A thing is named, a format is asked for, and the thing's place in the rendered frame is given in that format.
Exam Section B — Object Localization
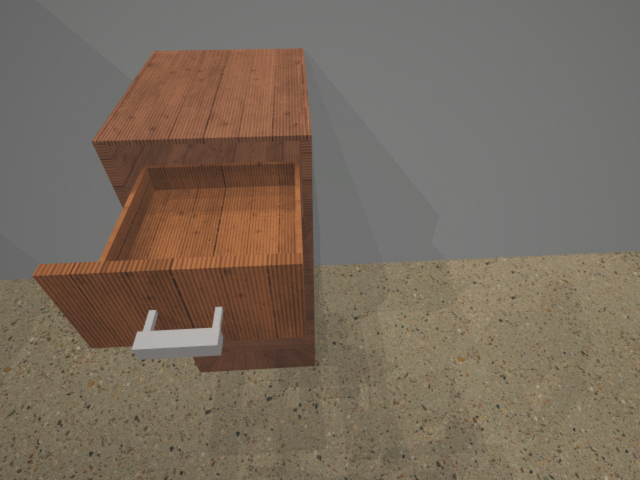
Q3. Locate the drawer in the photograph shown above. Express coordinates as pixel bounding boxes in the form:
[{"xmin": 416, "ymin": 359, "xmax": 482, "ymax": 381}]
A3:
[{"xmin": 32, "ymin": 161, "xmax": 306, "ymax": 349}]

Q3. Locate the cabinet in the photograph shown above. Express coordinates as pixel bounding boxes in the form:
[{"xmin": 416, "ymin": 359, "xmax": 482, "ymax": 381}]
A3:
[{"xmin": 92, "ymin": 48, "xmax": 315, "ymax": 373}]

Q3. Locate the handle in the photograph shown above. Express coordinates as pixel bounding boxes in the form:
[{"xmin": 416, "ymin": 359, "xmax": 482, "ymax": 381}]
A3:
[{"xmin": 132, "ymin": 307, "xmax": 224, "ymax": 360}]

